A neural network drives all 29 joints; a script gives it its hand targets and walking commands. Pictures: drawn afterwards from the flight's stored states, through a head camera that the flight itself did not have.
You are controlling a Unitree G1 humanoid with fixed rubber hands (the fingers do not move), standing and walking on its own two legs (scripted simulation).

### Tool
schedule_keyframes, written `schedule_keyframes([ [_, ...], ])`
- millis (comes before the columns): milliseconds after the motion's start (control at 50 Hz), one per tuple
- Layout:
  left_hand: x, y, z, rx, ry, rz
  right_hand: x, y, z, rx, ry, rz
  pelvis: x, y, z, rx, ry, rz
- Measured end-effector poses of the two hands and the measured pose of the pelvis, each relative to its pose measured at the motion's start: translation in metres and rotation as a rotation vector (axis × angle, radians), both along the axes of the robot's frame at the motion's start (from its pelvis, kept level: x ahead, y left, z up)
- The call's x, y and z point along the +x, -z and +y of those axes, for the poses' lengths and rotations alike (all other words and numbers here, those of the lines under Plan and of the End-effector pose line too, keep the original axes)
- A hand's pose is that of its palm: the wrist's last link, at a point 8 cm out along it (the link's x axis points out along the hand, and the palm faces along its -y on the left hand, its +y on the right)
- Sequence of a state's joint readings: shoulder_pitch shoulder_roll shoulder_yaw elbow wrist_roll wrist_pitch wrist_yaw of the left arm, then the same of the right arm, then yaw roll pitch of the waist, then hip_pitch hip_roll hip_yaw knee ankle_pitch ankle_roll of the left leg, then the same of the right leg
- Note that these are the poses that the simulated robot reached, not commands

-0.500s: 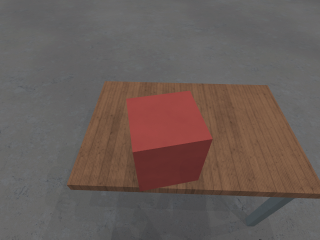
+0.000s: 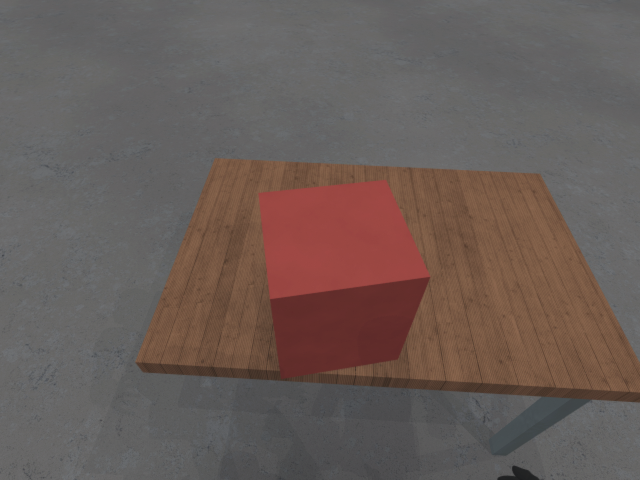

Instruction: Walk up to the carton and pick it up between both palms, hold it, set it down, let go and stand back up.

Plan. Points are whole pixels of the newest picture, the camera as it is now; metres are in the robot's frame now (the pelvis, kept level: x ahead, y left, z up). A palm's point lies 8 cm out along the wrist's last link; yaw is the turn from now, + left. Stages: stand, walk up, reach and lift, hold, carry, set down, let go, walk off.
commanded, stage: walk up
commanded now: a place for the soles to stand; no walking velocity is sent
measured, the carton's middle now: (332, 281) +0.44 -0.01 -0.06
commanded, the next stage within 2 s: reach and lift in 0.34 s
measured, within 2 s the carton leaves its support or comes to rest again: neither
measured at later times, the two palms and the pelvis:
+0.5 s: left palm out of the picture +0.13 +0.27 -0.11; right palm out of the picture +0.13 -0.26 -0.10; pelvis -0.02 +0.00 -0.01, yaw -1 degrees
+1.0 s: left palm (152, 465) +0.17 +0.22 -0.06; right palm (537, 469) +0.16 -0.25 -0.05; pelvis +0.00 +0.00 +0.02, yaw -5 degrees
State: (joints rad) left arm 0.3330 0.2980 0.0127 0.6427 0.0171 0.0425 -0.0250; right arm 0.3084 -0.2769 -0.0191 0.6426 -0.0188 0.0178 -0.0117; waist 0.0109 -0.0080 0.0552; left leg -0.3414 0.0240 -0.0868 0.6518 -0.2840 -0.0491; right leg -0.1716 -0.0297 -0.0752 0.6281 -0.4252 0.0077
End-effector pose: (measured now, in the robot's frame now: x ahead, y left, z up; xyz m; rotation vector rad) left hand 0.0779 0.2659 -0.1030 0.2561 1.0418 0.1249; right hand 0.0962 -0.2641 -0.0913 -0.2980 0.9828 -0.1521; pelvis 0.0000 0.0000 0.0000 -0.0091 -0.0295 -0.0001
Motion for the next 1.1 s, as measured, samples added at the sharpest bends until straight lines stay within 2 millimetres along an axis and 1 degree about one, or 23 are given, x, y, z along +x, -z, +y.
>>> schedule_keyframes([
  [300, -0.02, 0.001, 0.002, -0.003, -0.025, 0.02, -0.005, 0.0, 0.003, 0.002, -0.012, 0.009, -0.006, -0.001, 0.001, -0.004, -0.018, -0.003],
  [360, -0.025, 0.002, 0.004, -0.002, -0.034, 0.028, -0.006, 0.0, 0.004, 0.002, -0.017, 0.011, -0.006, -0.001, 0.001, -0.003, -0.021, -0.003],
  [380, -0.024, 0.004, 0.005, -0.001, -0.048, 0.048, -0.003, 0.002, 0.003, -0.007, -0.024, 0.0, -0.006, 0.0, 0.001, 0.0, -0.012, 0.009],
  [420, -0.011, 0.011, 0.008, 0.017, -0.055, 0.099, 0.008, 0.01, 0.0, -0.007, -0.011, -0.034, -0.013, 0.004, 0.001, 0.003, 0.008, 0.021],
  [440, 0.0, 0.013, 0.009, 0.026, -0.048, 0.107, 0.016, 0.013, 0.0, 0.001, -0.003, -0.053, -0.016, 0.007, 0.001, 0.003, 0.015, 0.023],
  [480, 0.031, 0.01, 0.005, 0.032, -0.026, 0.07, 0.031, 0.014, 0.003, 0.021, -0.007, -0.102, -0.023, 0.01, 0.001, 0.001, 0.022, 0.019],
  [520, 0.065, -0.003, -0.004, 0.021, 0.0, -0.025, 0.042, 0.009, 0.008, 0.044, -0.026, -0.155, -0.025, 0.009, 0.001, 0.001, 0.028, 0.003],
  [560, 0.09, -0.022, -0.016, 0.001, 0.02, -0.124, 0.046, -0.001, 0.012, 0.069, -0.04, -0.194, -0.023, 0.002, 0.001, -0.002, 0.036, -0.016],
  [580, 0.099, -0.031, -0.022, -0.011, 0.026, -0.162, 0.046, -0.007, 0.013, 0.076, -0.043, -0.208, -0.02, -0.002, 0.001, -0.004, 0.042, -0.02],
  [620, 0.108, -0.042, -0.032, -0.034, 0.033, -0.203, 0.045, -0.018, 0.011, 0.078, -0.045, -0.231, -0.014, -0.008, 0.001, 0.001, 0.053, -0.027],
  [660, 0.109, -0.043, -0.039, -0.05, 0.037, -0.194, 0.043, -0.028, 0.006, 0.064, -0.036, -0.249, -0.009, -0.013, 0.001, 0.005, 0.057, -0.037],
  [700, 0.104, -0.04, -0.043, -0.062, 0.028, -0.164, 0.042, -0.034, 0.0, 0.048, -0.03, -0.256, -0.007, -0.015, 0.002, 0.007, 0.063, -0.046],
  [780, 0.09, -0.031, -0.043, -0.065, -0.019, -0.135, 0.047, -0.04, -0.005, 0.044, -0.044, -0.26, -0.007, -0.017, 0.001, 0.009, 0.073, -0.043],
  [840, 0.087, -0.03, -0.042, -0.049, -0.04, -0.156, 0.056, -0.041, -0.001, 0.067, -0.06, -0.276, -0.007, -0.017, 0.001, 0.01, 0.078, -0.031],
  [940, 0.092, -0.038, -0.046, -0.045, -0.034, -0.227, 0.067, -0.038, 0.011, 0.12, -0.073, -0.303, -0.003, -0.019, 0.001, 0.01, 0.082, -0.024],
  [1020, 0.094, -0.045, -0.051, -0.061, -0.024, -0.279, 0.064, -0.036, 0.016, 0.139, -0.072, -0.318, 0.003, -0.021, 0.001, 0.01, 0.082, -0.029],
  [1100, 0.094, -0.048, -0.056, -0.069, -0.023, -0.315, 0.06, -0.038, 0.012, 0.137, -0.063, -0.339, 0.008, -0.022, 0.0, 0.011, 0.087, -0.03],
])
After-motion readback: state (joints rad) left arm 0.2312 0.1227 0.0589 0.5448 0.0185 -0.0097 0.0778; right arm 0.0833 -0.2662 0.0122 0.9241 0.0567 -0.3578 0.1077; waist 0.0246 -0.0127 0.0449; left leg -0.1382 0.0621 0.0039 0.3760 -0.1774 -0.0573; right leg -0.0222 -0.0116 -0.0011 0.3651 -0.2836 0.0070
